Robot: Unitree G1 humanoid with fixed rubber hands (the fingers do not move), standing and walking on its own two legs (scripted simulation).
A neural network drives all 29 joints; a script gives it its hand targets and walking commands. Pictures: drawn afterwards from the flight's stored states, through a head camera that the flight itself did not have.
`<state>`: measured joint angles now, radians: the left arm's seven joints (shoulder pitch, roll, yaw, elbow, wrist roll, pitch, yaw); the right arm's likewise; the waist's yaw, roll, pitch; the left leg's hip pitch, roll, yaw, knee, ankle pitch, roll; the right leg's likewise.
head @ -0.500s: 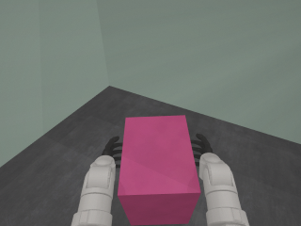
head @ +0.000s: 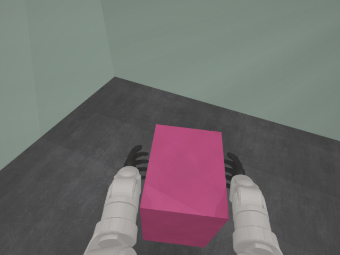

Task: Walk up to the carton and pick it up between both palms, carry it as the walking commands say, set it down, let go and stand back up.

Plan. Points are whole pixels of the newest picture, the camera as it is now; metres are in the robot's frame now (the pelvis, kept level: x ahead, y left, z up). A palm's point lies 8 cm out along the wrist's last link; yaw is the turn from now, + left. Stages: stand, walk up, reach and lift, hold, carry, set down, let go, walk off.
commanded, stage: set down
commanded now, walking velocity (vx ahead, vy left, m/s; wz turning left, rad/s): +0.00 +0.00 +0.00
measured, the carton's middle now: (180, 187) +0.33 -0.04 -0.06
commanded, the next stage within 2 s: none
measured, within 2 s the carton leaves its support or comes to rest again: neither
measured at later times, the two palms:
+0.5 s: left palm (140, 188) +0.34 +0.08 -0.09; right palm (231, 189) +0.32 -0.19 -0.09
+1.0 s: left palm (140, 191) +0.38 +0.08 -0.17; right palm (220, 193) +0.36 -0.19 -0.17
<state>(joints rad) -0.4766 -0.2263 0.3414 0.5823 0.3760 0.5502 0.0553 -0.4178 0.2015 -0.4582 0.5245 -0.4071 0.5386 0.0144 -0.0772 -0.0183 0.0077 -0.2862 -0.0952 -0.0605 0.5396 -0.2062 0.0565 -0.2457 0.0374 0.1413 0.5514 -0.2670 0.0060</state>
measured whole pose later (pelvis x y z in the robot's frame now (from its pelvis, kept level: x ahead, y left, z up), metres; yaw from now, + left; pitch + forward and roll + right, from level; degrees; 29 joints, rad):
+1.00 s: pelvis -0.02 -0.04 -0.10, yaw +1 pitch +33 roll -1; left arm -0.63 -0.15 0.38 0.65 0.28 0.15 0.04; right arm -0.57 0.18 -0.45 0.59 -0.24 0.16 -0.08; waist -0.04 0.01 -0.17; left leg -1.33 -0.10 -0.12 1.12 -0.36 -0.02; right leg -1.28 0.12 0.07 1.13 -0.42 0.00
